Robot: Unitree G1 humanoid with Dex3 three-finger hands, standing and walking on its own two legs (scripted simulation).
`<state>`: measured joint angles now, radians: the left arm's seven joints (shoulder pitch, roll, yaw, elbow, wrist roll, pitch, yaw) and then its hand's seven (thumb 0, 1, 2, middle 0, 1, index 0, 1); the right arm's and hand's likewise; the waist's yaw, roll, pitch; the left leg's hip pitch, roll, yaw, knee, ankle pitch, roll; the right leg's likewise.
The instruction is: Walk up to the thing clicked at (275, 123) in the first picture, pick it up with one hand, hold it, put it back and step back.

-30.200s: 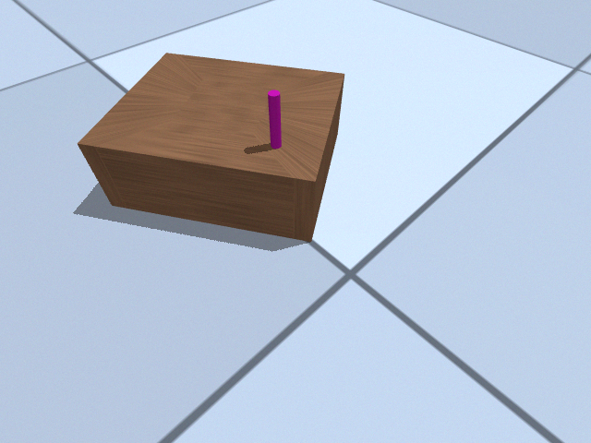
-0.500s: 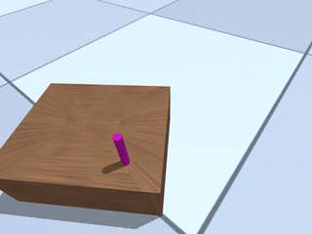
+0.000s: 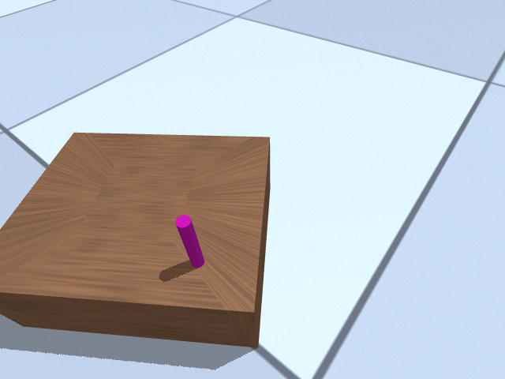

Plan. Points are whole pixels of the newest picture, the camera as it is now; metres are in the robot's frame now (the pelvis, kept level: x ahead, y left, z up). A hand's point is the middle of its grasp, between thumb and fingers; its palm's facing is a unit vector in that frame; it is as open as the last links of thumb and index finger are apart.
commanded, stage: stand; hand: left
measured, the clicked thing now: (191, 243) +0.53 +0.22 -0.31
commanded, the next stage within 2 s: none
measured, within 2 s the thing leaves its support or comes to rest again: neither
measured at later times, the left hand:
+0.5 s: hand out of the picture +0.10 +0.25 -0.15, palm faces -0.01 -0.93 -0.36, open 7.6 cm
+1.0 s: hand out of the picture +0.10 +0.26 -0.15, palm faces -0.01 -0.93 -0.36, open 7.4 cm
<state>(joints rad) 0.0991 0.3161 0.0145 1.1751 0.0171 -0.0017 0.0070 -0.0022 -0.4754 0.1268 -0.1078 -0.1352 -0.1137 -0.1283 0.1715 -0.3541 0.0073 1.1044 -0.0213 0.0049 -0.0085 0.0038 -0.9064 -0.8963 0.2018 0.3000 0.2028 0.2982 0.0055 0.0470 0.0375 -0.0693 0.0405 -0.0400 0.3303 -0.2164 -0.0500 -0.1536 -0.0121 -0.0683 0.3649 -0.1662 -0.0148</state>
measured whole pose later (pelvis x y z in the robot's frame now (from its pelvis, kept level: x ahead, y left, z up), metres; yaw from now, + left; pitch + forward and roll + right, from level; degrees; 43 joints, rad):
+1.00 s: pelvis +0.02 +0.01 +0.00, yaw -1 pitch -2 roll +0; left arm 0.08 0.33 0.02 1.16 0.01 0.00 0.00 0.01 0.91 0.90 -0.20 -0.30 -0.21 -0.30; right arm 0.14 -0.35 0.01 1.11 -0.02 -0.01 -0.01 0.00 -0.91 -0.90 0.20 0.30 0.20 0.30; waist 0.00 0.03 0.04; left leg -0.03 0.03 -0.02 0.29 -0.22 -0.04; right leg -0.13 -0.02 -0.05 0.35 -0.18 0.00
